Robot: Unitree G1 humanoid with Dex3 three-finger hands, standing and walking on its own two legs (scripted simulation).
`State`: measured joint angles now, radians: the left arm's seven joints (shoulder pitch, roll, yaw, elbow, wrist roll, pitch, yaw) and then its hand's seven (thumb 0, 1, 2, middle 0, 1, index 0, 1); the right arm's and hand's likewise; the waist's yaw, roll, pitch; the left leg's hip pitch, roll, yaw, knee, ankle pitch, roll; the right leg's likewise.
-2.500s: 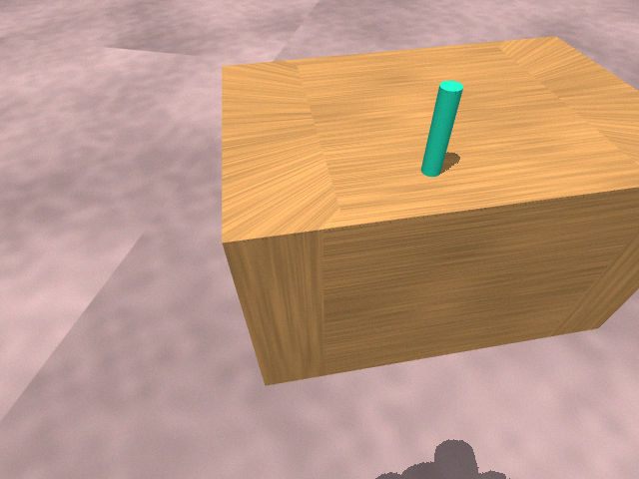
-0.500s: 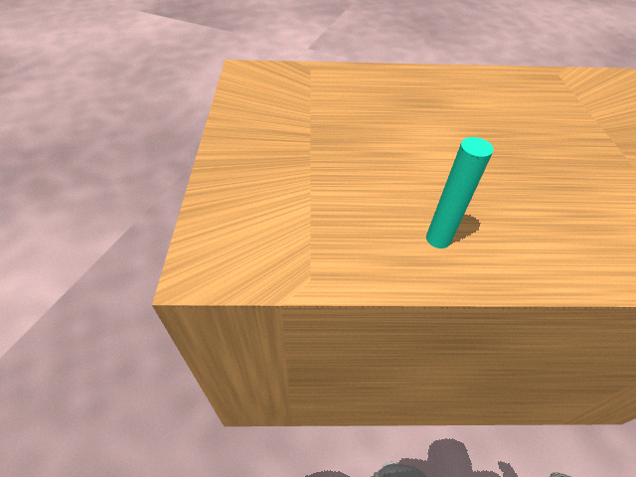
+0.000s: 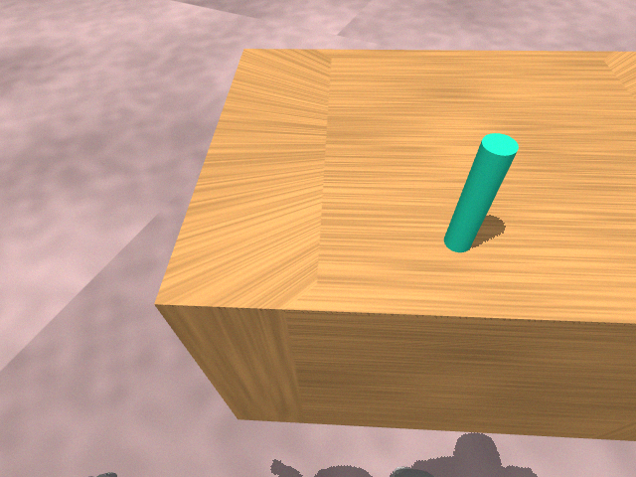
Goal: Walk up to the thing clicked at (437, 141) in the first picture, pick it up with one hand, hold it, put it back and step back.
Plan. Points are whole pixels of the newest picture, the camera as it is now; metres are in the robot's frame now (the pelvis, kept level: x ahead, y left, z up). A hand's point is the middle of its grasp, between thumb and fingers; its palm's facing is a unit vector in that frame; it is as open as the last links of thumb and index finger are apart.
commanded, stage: walk up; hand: right
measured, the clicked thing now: (475, 200) +0.48 -0.21 +0.05
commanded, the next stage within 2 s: stand in 1.08 s
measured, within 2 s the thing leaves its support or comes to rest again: neither
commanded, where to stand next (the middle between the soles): +0.05 +0.02 m, yaw -3 degrees
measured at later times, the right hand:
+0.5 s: hand out of the picture +0.11 -0.24 -0.12, palm faces -0.02 +0.95 -0.32, open 7.4 cm
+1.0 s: hand out of the picture +0.08 -0.26 -0.13, palm faces +0.03 +0.95 -0.32, open 7.4 cm
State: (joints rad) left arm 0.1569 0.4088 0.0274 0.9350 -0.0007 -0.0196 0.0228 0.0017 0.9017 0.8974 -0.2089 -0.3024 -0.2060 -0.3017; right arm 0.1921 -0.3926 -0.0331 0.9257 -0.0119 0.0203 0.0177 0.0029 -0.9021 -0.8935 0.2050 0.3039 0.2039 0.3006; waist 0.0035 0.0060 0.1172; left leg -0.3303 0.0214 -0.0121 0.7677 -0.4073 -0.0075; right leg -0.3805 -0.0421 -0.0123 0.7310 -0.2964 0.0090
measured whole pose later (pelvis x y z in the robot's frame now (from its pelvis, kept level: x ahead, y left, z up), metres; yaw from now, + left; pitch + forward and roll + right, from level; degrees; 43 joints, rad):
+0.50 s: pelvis +0.00 +0.01 +0.03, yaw -1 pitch -2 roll +0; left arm 0.12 0.38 -0.01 1.10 0.00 -0.03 0.01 0.00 0.90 0.90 -0.21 -0.30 -0.21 -0.30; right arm 0.06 -0.35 -0.02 1.06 0.00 0.02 0.03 0.00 -0.90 -0.89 0.20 0.30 0.20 0.30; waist 0.03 0.00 0.07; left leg -0.17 0.01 0.02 0.49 -0.27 0.00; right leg -0.24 -0.05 0.01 0.47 -0.19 0.04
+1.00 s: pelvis +0.01 +0.00 +0.03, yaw -2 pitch -2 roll +0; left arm 0.07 0.35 0.00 1.12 0.02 -0.02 0.01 0.00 0.90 0.90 -0.21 -0.30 -0.21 -0.30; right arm 0.09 -0.36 -0.03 1.12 -0.01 0.02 0.03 0.00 -0.90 -0.89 0.20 0.30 0.20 0.30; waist 0.00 0.01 0.07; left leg -0.11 0.02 0.03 0.37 -0.22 -0.01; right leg -0.20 -0.04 0.02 0.39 -0.16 0.03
